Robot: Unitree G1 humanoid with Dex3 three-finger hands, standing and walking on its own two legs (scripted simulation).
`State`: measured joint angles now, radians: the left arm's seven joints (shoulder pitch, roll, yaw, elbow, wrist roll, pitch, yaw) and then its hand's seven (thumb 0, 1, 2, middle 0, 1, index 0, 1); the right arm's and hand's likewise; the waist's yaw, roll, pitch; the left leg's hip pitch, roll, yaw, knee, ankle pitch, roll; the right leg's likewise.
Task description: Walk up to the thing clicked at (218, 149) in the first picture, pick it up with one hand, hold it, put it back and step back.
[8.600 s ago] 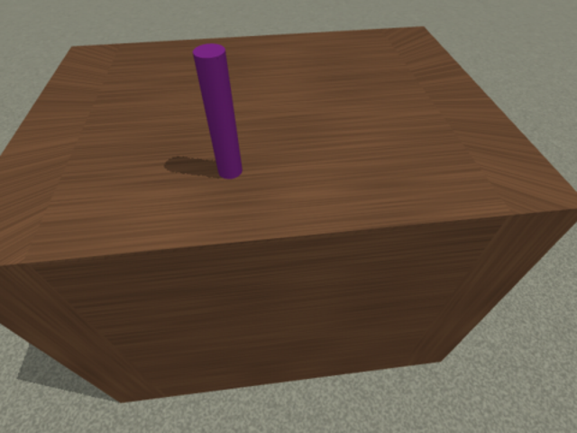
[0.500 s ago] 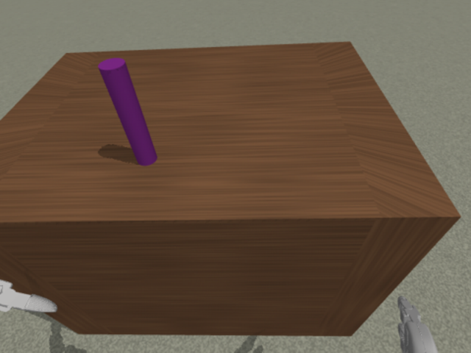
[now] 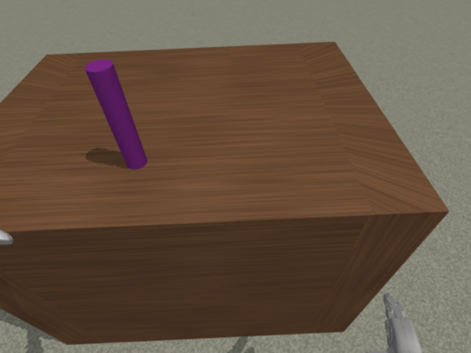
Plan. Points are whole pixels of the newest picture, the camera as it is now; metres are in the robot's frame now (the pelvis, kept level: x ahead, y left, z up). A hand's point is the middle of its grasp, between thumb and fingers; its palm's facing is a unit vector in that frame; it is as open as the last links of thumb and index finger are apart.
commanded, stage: go down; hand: left
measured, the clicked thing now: (120, 121) +0.51 +0.24 +0.14
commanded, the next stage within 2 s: none
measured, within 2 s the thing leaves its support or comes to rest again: neither
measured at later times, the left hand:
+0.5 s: hand out of the picture +0.30 +0.38 +0.21, palm faces +0.31 -0.94 -0.14, open 17.4 cm
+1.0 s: hand out of the picture +0.34 +0.40 +0.21, palm faces +0.26 -0.96 -0.04, open 17.8 cm
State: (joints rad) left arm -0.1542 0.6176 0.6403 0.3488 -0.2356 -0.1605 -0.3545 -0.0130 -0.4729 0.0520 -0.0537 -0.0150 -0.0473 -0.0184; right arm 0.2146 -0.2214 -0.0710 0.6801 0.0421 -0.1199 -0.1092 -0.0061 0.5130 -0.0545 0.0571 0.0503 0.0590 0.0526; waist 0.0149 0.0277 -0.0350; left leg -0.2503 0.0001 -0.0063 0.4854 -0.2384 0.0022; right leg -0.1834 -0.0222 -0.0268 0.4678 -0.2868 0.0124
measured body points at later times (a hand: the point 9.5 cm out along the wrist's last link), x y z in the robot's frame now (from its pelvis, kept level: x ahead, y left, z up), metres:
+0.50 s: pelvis -0.01 +0.00 +0.00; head -0.01 +0.00 +0.45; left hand +0.28 +0.43 +0.22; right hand +0.15 -0.26 -0.09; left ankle +0.01 +0.12 -0.74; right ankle -0.03 -0.13 -0.74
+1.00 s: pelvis +0.00 +0.01 +0.00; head +0.01 +0.01 +0.45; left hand +0.32 +0.46 +0.21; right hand +0.16 -0.26 -0.08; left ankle +0.01 +0.12 -0.74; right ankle -0.02 -0.13 -0.74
